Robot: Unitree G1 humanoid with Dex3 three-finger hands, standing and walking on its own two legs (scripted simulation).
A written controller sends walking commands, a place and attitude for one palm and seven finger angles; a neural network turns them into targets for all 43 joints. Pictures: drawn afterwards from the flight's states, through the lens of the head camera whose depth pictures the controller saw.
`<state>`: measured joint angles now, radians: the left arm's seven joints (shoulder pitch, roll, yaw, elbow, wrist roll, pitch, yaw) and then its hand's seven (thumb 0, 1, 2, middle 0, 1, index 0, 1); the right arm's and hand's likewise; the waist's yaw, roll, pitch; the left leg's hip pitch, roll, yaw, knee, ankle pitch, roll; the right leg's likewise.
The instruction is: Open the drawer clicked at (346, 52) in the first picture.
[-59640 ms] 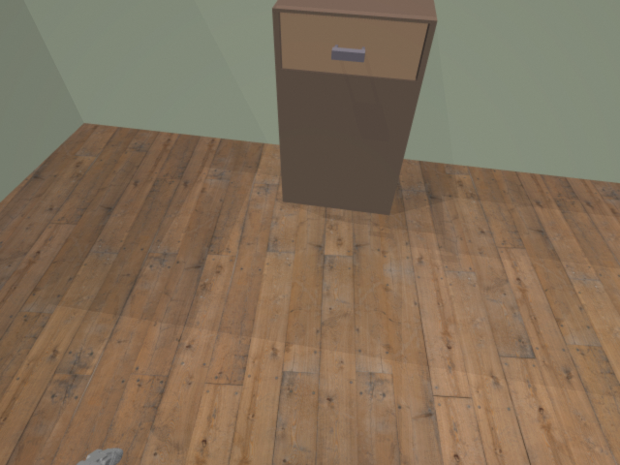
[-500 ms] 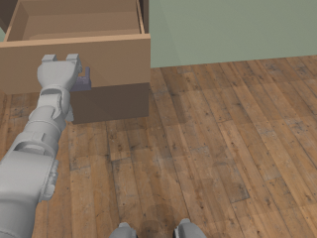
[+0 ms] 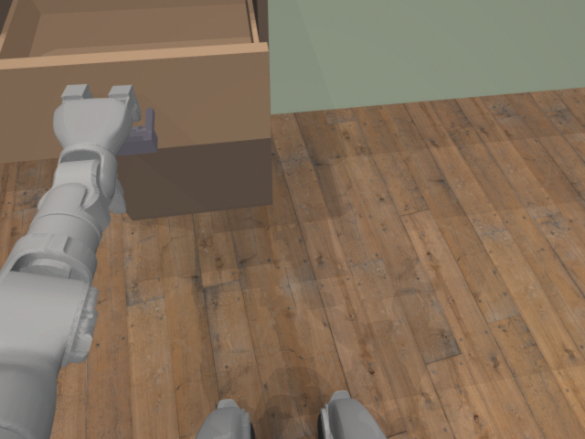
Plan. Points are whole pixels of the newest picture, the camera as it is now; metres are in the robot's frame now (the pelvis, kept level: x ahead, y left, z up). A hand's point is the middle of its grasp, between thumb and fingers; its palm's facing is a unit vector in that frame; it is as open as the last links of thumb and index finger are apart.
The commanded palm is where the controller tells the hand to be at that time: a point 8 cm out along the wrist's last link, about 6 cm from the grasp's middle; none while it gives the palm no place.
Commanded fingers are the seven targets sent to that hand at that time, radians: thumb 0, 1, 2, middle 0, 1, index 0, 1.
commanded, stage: lower the fingers behind the handle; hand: left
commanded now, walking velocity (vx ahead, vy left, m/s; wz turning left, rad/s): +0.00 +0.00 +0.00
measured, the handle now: (119, 129) +0.56 +0.23 +0.03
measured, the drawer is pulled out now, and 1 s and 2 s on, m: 0.23 0.23 0.21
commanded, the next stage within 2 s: lift the hand off the handle in 0.02 s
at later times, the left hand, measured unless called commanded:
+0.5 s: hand (119, 150) +0.52 +0.23 +0.03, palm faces -0.04 +0.03 -1.00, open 13.7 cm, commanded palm +0.51 +0.21 +0.08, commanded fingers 0.00 -0.50 0.30 -0.30 -1.20 -0.30 -1.20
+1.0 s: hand (114, 148) +0.52 +0.23 +0.04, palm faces -0.11 -0.02 -0.99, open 13.6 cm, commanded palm +0.51 +0.22 +0.15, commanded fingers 0.00 -0.50 0.30 -0.30 -1.20 -0.30 -1.20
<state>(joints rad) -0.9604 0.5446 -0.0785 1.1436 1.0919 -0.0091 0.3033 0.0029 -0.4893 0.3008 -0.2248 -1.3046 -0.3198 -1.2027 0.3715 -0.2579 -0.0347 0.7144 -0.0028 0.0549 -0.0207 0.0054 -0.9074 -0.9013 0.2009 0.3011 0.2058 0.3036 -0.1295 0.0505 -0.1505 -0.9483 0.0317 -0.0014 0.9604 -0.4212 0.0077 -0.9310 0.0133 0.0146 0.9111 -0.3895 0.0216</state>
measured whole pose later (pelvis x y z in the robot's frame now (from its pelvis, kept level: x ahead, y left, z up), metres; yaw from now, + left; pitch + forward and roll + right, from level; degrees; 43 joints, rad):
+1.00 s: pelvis +0.03 +0.01 +0.02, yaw +0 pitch +21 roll -2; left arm -0.81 0.52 -0.03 1.01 1.08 -0.05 0.26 0.00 -0.49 0.30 -0.30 -1.19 -0.40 -1.11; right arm 0.40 -0.25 -0.06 0.75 -0.02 0.03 -0.02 0.01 -0.91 -0.90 0.20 0.30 0.21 0.30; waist -0.14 0.06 -0.11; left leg -0.78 0.03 -0.01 0.82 -0.41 0.01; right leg -0.75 0.01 0.01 0.74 -0.36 0.03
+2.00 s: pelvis -0.03 +0.00 -0.01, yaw +0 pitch +26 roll -3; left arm -1.10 0.64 -0.03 1.28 1.13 -0.05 0.30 0.00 -0.49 0.30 -0.35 -0.49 -0.37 -0.50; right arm 0.44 -0.27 -0.02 0.77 -0.02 0.00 -0.03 0.01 -0.91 -0.90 0.20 0.30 0.21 0.30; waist -0.22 0.06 -0.13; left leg -1.07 0.03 -0.03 1.02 -0.39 0.01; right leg -1.04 0.02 0.00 0.95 -0.36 0.02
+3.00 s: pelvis +0.04 +0.00 +0.03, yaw +2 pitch +20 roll -2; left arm -0.91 0.53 -0.06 1.03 1.04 -0.03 0.22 0.00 -0.49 0.30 -0.42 -0.42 -0.42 -0.42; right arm 0.38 -0.27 -0.03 0.76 -0.02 -0.02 -0.04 0.01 -0.91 -0.90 0.20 0.30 0.21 0.30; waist -0.13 0.06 -0.11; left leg -0.74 0.03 -0.04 0.78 -0.39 0.00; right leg -0.70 0.01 -0.02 0.70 -0.36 0.01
